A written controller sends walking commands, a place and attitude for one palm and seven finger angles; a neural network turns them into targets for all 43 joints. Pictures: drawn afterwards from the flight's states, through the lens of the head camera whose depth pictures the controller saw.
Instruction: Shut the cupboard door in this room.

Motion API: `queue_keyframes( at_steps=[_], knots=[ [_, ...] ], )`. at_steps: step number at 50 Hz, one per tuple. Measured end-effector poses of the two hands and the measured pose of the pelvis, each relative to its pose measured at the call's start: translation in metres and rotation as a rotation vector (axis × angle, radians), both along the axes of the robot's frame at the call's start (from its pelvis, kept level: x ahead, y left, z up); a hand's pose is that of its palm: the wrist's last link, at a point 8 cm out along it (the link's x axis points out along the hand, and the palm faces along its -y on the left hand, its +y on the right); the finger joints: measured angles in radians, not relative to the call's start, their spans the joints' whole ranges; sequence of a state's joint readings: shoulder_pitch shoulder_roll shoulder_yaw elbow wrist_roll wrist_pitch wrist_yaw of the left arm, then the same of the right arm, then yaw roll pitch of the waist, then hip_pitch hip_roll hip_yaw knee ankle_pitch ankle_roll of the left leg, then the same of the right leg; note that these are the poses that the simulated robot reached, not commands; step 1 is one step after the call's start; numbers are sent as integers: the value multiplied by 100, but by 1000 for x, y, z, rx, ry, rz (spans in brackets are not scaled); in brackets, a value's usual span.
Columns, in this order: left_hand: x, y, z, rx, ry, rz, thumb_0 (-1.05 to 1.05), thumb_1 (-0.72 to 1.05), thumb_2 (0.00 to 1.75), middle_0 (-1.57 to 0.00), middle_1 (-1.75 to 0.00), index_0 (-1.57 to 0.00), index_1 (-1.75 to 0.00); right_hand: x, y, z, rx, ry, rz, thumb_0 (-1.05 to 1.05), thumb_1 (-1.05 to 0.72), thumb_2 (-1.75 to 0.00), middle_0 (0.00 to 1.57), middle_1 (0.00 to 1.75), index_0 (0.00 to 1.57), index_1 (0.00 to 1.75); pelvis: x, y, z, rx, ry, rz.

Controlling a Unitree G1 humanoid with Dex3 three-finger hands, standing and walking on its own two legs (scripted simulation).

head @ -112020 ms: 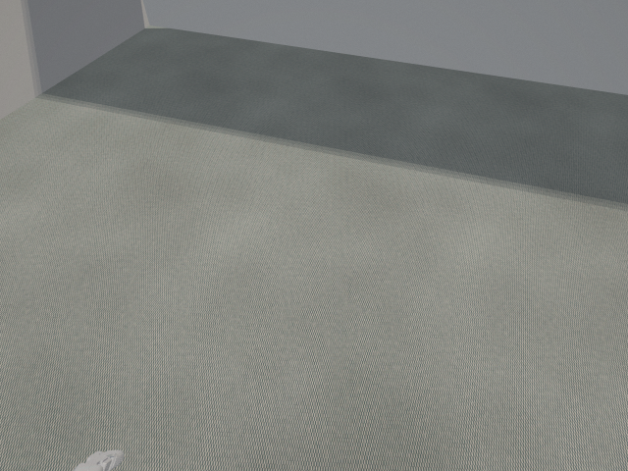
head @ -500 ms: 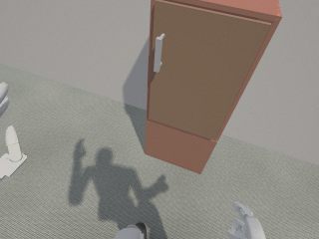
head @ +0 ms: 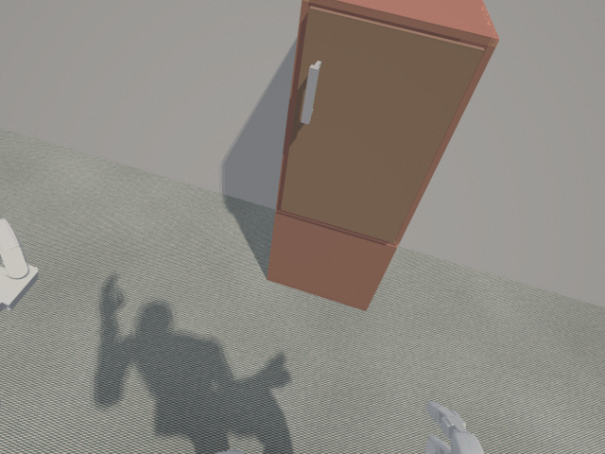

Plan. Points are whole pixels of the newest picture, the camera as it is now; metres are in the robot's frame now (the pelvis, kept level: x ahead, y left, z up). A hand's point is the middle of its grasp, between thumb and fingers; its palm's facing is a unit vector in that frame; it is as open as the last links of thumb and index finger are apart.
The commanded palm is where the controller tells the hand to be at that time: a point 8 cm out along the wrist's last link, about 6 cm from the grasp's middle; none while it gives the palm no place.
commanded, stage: stop stepping back and stand still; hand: left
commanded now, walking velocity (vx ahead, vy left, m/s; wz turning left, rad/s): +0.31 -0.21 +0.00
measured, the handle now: (311, 92) +0.88 +0.01 +0.09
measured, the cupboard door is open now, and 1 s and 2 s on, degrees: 0 0 0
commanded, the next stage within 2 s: let the arm hang, fingers relaxed in 1.24 s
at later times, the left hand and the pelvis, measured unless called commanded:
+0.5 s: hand out of the picture +0.13 +0.31 +0.19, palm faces +0.38 -0.83 -0.41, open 7.4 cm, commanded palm +0.07 +0.36 +0.19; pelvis -0.08 +0.07 +0.00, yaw -2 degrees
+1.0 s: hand out of the picture +0.16 +0.31 +0.19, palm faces +0.44 -0.80 -0.42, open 7.4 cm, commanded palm +0.10 +0.35 +0.19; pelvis -0.05 +0.06 +0.01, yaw -2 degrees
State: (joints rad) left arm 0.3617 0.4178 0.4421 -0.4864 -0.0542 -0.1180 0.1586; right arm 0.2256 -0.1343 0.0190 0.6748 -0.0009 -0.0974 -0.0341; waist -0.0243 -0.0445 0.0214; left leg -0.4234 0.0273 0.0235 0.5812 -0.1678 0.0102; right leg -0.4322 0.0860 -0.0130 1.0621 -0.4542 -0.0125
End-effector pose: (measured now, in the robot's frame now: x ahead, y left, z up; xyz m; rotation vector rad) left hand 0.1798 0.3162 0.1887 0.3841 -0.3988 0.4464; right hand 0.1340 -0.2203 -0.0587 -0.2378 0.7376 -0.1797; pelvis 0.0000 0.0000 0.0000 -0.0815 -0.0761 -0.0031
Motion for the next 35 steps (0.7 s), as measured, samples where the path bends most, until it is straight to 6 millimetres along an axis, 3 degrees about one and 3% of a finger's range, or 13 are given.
queue_keyframes(
  at_steps=[5, 8, 10, 14, 18, 22, 29, 35],
  knots=[
    [-45, -24, 21, 102, 101, -150, 2, 89, 90, -20, -30, -21, -30, -30, 21, 16, 48, -27, -2, 1, -90, -90, 21, 30, 21, 31, -26, 9, 16, 1, 38, -19],
    [-75, -20, 30, 240, 59, -155, 2, 89, 90, -21, -31, -21, -31, -41, 20, -1, 37, -21, 15, 1, -90, -90, 21, 30, 21, 31, -49, 15, -1, 63, 57, -60],
    [-83, -5, 37, 247, 1, -114, 1, 88, 90, -21, -31, -22, -31, -53, 20, -8, 21, 26, 7, 1, -90, -90, 21, 30, 21, 31, -59, 21, -1, 47, 43, -58],
    [-86, 30, 30, 106, -44, 13, 1, 88, 90, -21, -31, -22, -31, -77, 19, -6, -11, 58, -39, 1, -90, -90, 21, 30, 21, 31, -66, 35, 5, 61, 44, -44],
    [-83, 43, 10, 7, -16, 17, 1, 89, 90, -20, -30, -21, -31, -91, 21, -7, -72, 37, -70, 1, -90, -90, 21, 30, 21, 31, -68, 58, -1, 59, 45, -23],
    [-81, 44, 2, 58, 24, -63, 1, 89, 90, -20, -30, -21, -30, -103, 33, -11, -62, 34, -108, 1, -91, -90, 21, 30, 20, 30, -80, 67, -6, 75, 23, -22],
    [-91, 34, 29, 221, 85, -98, 2, 89, 90, -21, -31, -21, -31, -117, 57, -14, 48, 95, -71, 1, -90, -90, 21, 30, 20, 30, -84, 62, 9, 41, 50, -38],
    [-95, 29, 21, 235, 138, -3, 1, 89, 90, -21, -31, -21, -31, -105, 50, -41, 90, 118, -37, 1, -90, -90, 21, 30, 21, 31, -81, 52, -3, 56, 57, -33]
  ],
)
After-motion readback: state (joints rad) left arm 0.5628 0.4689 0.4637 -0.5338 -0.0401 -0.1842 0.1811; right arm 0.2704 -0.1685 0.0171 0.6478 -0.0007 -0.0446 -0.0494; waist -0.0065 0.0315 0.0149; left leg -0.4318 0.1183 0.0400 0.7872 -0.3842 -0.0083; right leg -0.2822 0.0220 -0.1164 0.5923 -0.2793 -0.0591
